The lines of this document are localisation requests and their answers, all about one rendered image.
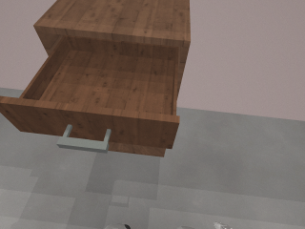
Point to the handle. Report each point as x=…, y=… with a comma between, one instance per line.
x=80, y=144

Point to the cabinet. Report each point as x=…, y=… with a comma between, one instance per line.
x=158, y=22

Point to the drawer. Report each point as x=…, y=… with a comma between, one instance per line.
x=96, y=84

